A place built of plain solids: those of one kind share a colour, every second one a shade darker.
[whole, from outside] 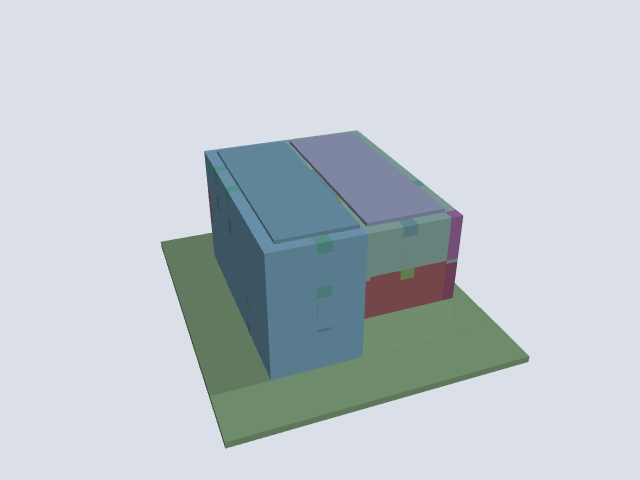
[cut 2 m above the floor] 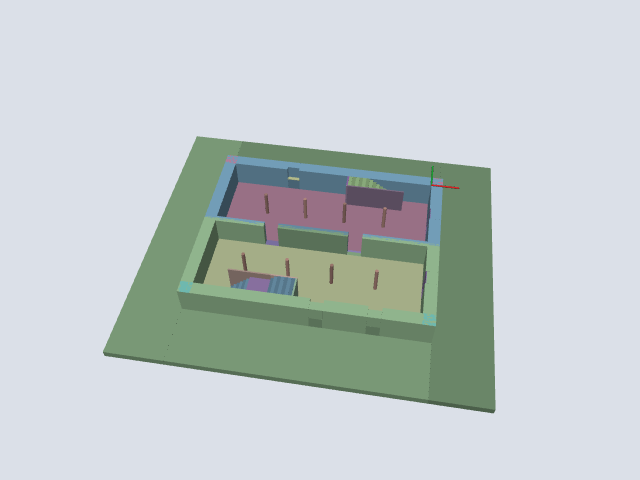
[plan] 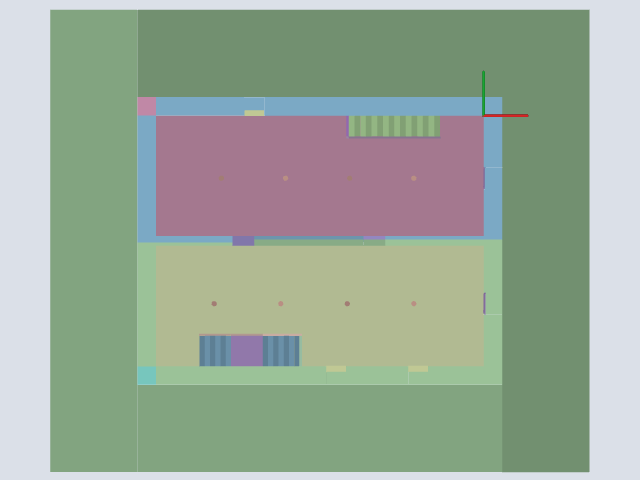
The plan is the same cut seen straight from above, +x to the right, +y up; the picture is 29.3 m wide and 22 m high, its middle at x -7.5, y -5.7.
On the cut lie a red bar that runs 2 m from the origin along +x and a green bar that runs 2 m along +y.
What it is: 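A mill's granary of three storeys over one footprint, every storey joined to the next by stairs rising through a hole in the floor above; posts, bins, sacks and machines on boarded floors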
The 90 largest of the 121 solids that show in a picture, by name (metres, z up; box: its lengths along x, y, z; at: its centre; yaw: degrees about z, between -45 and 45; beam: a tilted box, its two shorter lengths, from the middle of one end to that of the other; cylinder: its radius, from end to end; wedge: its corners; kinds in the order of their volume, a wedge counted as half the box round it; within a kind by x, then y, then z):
{
 "wall_1": {"box": [0.81, 1.0, 2.45], "at": [-15.47, -2.87, 4.42]},
 "wall_2": {"box": [0.81, 1.0, 2.45], "at": [-15.47, -2.87, 7.62]},
 "wall_3": {"box": [0.85, 2.45, 3.45], "at": [-15.45, -4.59, 4.67]},
 "wall_4": {"box": [0.85, 2.45, 3.45], "at": [-15.45, -4.59, 7.87]},
 "wall_5": {"box": [0.85, 6.67, 3.35], "at": [-15.45, -2.48, 1.52]},
 "wall_6": {"box": [0.85, 3.22, 3.45], "at": [-15.45, -0.76, 4.67]},
 "wall_7": {"box": [0.85, 3.22, 3.45], "at": [-15.45, -0.76, 7.87]},
 "wall_8": {"box": [4.36, 0.3, 3.35], "at": [-13.69, -5.67, 1.52]},
 "wall_9": {"box": [4.91, 0.85, 3.35], "at": [-13.41, 0.42, 1.52]},
 "wall_10": {"box": [8.66, 0.85, 3.45], "at": [-11.54, 0.42, 7.87]},
 "wall_11": {"box": [0.9, 0.85, 1.1], "at": [-10.51, 0.42, 0.4]},
 "wall_12": {"box": [0.9, 0.6, 1.2], "at": [-10.51, 0.55, 1.55]},
 "wall_13": {"box": [5.0, 0.3, 3.35], "at": [-8.01, -5.67, 1.52]},
 "wall_14": {"box": [5.0, 0.3, 3.45], "at": [-8.01, -5.67, 7.87]},
 "wall_15": {"box": [16.72, 0.85, 3.45], "at": [-7.51, 0.42, 4.67]},
 "wall_16": {"box": [2.86, 0.85, 3.45], "at": [-4.88, 0.42, 7.87]},
 "wall_17": {"box": [10.91, 0.85, 3.35], "at": [-4.61, 0.42, 1.52]},
 "wall_18": {"box": [5.36, 0.3, 3.35], "at": [-1.83, -5.67, 1.52]},
 "wall_19": {"box": [3.4, 0.85, 3.45], "at": [-0.85, 0.42, 7.87]},
 "wall_20": {"box": [0.85, 2.45, 3.35], "at": [0.42, -4.59, 1.52]},
 "wall_21": {"box": [0.85, 6.67, 3.45], "at": [0.42, -2.48, 7.87]},
 "wall_22": {"box": [0.85, 3.22, 3.35], "at": [0.42, -0.76, 1.52]},
 "wall_23": {"box": [0.81, 1.0, 2.45], "at": [0.45, -2.87, 1.22]},
 "ground_garden_1": {"box": [4.0, 21.19, 0.5], "at": [-17.87, -5.75, -0.27]},
 "ground_garden_2": {"box": [16.72, 4.0, 0.5], "at": [-7.51, -14.34, -0.27]},
 "ground_garden_3": {"box": [16.72, 4.0, 0.5], "at": [-7.51, 2.85, -0.27]},
 "ground_garden_4": {"box": [4.0, 21.19, 0.5], "at": [2.85, -5.75, -0.27]},
 "wall_s2e_1": {"box": [0.81, 1.0, 2.45], "at": [-15.47, -8.62, 7.62]},
 "wall_s2e_2": {"box": [0.85, 3.22, 3.45], "at": [-15.45, -10.73, 7.87]},
 "wall_s2e_3": {"box": [0.85, 2.45, 3.45], "at": [-15.45, -6.89, 7.87]},
 "wall_s2e_4": {"box": [4.36, 0.3, 3.45], "at": [-13.69, -5.82, 7.87]},
 "wall_s2e_5": {"box": [4.91, 0.85, 3.45], "at": [-13.41, -11.91, 7.87]},
 "wall_s2e_6": {"box": [5.0, 0.3, 3.45], "at": [-8.01, -5.82, 7.87]},
 "wall_s2e_7": {"box": [10.91, 0.85, 3.45], "at": [-4.61, -11.91, 7.87]},
 "wall_s2e_8": {"box": [5.36, 0.3, 3.45], "at": [-1.83, -5.82, 7.87]},
 "wall_s2e_9": {"box": [0.85, 6.67, 3.45], "at": [0.42, -9.01, 7.87]},
 "wall_s0e_1": {"box": [0.85, 6.67, 3.35], "at": [-15.45, -9.01, 1.52]},
 "wall_s0e_2": {"box": [4.36, 0.3, 3.35], "at": [-13.69, -5.82, 1.52]},
 "wall_s0e_3": {"box": [8.66, 0.85, 3.35], "at": [-11.54, -11.91, 1.52]},
 "wall_s0e_4": {"box": [5.0, 0.3, 3.35], "at": [-8.01, -5.82, 1.52]},
 "wall_s0e_5": {"box": [0.9, 0.6, 1.2], "at": [-6.76, -12.04, 1.55]},
 "wall_s0e_6": {"box": [0.9, 0.85, 1.1], "at": [-6.76, -11.91, 0.4]},
 "wall_s0e_7": {"box": [2.86, 0.85, 3.35], "at": [-4.88, -11.91, 1.52]},
 "wall_s0e_8": {"box": [0.9, 0.6, 1.2], "at": [-3.0, -12.04, 1.55]},
 "wall_s0e_9": {"box": [0.9, 0.85, 1.1], "at": [-3.0, -11.91, 0.4]},
 "wall_s0e_10": {"box": [5.36, 0.3, 3.35], "at": [-1.83, -5.82, 1.52]},
 "wall_s0e_11": {"box": [3.4, 0.85, 3.35], "at": [-0.85, -11.91, 1.52]},
 "wall_s0e_12": {"box": [0.85, 3.22, 3.35], "at": [0.42, -10.73, 1.52]},
 "wall_s0e_13": {"box": [0.85, 2.45, 3.35], "at": [0.42, -6.89, 1.52]},
 "wall_s0e_14": {"box": [0.81, 1.0, 2.45], "at": [0.45, -8.62, 1.22]},
 "floor_1": {"box": [15.02, 5.52, 0.55], "at": [-7.51, -2.76, -0.28]},
 "floor_s0e_1": {"box": [15.02, 5.52, 0.55], "at": [-7.51, -8.73, -0.28]},
 "roof_1": {"box": [15.02, 5.52, 0.25], "at": [-7.51, -2.76, 9.72]},
 "roof_s2e_1": {"box": [15.02, 5.52, 0.25], "at": [-7.51, -8.73, 9.72]},
 "wall_s1e_1": {"box": [0.81, 1.0, 2.45], "at": [-15.47, -8.62, 4.42]},
 "wall_s1e_2": {"box": [0.85, 3.22, 3.45], "at": [-15.45, -10.73, 4.67]},
 "wall_s1e_3": {"box": [0.85, 2.45, 3.45], "at": [-15.45, -6.89, 4.67]},
 "step_steep_1": {"box": [0.24, 1.4, 1.76], "at": [-10.0, -10.79, 0.83]},
 "step_steep_2": {"box": [0.24, 1.4, 1.97], "at": [-9.76, -10.79, 0.93]},
 "step_steep_3": {"box": [0.24, 1.4, 2.18], "at": [-9.52, -10.79, 1.04]},
 "step_steep_4": {"box": [0.24, 1.4, 2.4], "at": [-9.28, -10.79, 1.15]},
 "step_steep_5": {"box": [0.24, 1.4, 2.61], "at": [-9.05, -10.79, 1.25]},
 "step_steep_6": {"box": [0.24, 1.4, 2.82], "at": [-8.81, -10.79, 1.36]},
 "step_steep_7": {"box": [0.24, 1.4, 3.04], "at": [-8.57, -10.79, 1.47]},
 "corner_s0e_1": {"box": [0.85, 0.85, 3.25], "at": [-15.45, -11.91, 1.57]},
 "corner_s0e_2": {"box": [0.85, 0.85, 3.25], "at": [0.42, -11.91, 1.57]},
 "corner_1": {"box": [0.85, 0.85, 3.25], "at": [-15.45, 0.42, 1.57]},
 "corner_2": {"box": [0.85, 0.85, 3.2], "at": [0.42, 0.42, 4.8]},
 "step_main_1": {"box": [0.26, 0.95, 3.06], "at": [-6.05, -0.48, 1.48]},
 "step_main_2": {"box": [0.26, 0.95, 2.87], "at": [-5.79, -0.48, 1.39]},
 "step_main_3": {"box": [0.26, 0.95, 2.69], "at": [-5.53, -0.48, 1.29]},
 "step_main_4": {"box": [0.26, 0.95, 2.5], "at": [-5.27, -0.48, 1.2]},
 "step_main_5": {"box": [0.26, 0.95, 2.31], "at": [-5.01, -0.48, 1.1]},
 "step_main_6": {"box": [0.26, 0.95, 2.12], "at": [-4.75, -0.48, 1.01]},
 "step_main_7": {"box": [0.26, 0.95, 1.93], "at": [-4.48, -0.48, 0.92]},
 "floor_steep_l1a_1": {"box": [1.46, 1.4, 1.54], "at": [-10.85, -10.79, 0.72]},
 "wall_head_1": {"box": [0.85, 1.0, 0.75], "at": [-15.45, -2.87, 6.02]},
 "wall_head_2": {"box": [0.85, 1.0, 0.75], "at": [-15.45, -2.87, 9.22]},
 "wall_head_3": {"box": [0.9, 0.85, 1.05], "at": [-6.76, 0.42, 9.07]},
 "wall_head_4": {"box": [0.9, 0.85, 1.05], "at": [-3.0, 0.42, 9.07]},
 "wall_steep_1": {"box": [1.47, 0.1, 5.65], "at": [-12.32, -10.04, 2.77]},
 "wall_steep_2": {"box": [1.46, 0.1, 5.65], "at": [-10.85, -10.04, 2.77]},
 "wall_steep_3": {"box": [1.68, 0.1, 5.65], "at": [-9.29, -10.04, 2.77]},
 "wall_main_1": {"box": [4.21, 0.1, 5.65], "at": [-4.08, -1.0, 2.77]},
 "corner_s1e_1": {"box": [0.85, 0.85, 3.2], "at": [-15.45, -11.91, 4.8]},
 "corner_s2e_1": {"box": [0.85, 0.85, 3.2], "at": [-15.45, -11.91, 8.0]},
 "wall_head_s2e_1": {"box": [0.85, 1.0, 0.75], "at": [-15.45, -8.62, 9.22]},
 "wall_head_s2e_2": {"box": [0.9, 0.85, 1.05], "at": [-10.51, -11.91, 9.07]},
 "wall_head_s1e_1": {"box": [0.85, 1.0, 0.75], "at": [-15.45, -8.62, 6.02]},
 "floor_steep_hda_1": {"box": [0.12, 1.4, 3.25], "at": [-8.39, -10.79, 1.57]}
}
